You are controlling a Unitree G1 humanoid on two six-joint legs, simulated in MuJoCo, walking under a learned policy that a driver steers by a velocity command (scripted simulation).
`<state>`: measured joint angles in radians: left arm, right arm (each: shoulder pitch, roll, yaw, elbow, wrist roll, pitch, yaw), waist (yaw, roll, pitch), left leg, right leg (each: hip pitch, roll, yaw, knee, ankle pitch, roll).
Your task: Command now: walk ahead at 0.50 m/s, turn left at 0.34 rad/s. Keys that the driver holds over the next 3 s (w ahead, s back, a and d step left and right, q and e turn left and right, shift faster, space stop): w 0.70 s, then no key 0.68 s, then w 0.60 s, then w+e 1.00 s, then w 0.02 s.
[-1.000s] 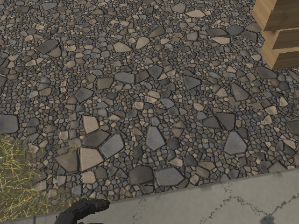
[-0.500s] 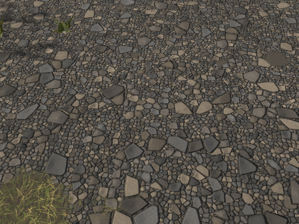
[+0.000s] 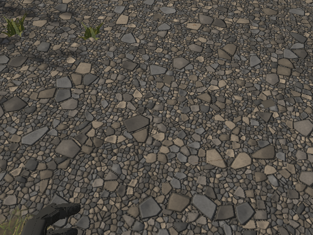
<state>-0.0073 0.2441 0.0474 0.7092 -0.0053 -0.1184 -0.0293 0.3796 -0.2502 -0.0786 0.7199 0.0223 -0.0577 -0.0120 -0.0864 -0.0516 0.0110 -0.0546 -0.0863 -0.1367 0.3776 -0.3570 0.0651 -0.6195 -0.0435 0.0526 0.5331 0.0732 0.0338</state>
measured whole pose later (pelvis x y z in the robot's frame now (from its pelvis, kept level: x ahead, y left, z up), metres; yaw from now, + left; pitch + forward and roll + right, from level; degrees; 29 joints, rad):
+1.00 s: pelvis +0.52 +0.02 +0.00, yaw +4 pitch +2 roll +2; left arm 0.09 0.25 0.03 0.78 0.01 -0.06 -0.02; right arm 0.31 -0.25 -0.05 0.82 0.00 -0.06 0.00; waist -0.06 -0.05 0.01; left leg -0.11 -0.06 0.04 0.34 -0.27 0.03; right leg -0.55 -0.05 0.04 0.57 0.01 0.00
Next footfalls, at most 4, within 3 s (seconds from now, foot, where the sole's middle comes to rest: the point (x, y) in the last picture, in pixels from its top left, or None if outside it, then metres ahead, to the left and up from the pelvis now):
0.08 right None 0.24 -0.14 -0.77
0.60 left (113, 232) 0.49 0.12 -0.77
1.02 right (158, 182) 0.71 -0.08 -0.77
1.30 left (105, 207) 0.60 0.16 -0.77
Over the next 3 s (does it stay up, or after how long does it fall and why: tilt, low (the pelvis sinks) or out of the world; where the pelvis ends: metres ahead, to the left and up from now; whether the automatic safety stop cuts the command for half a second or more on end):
stays up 1.33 0.00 0.01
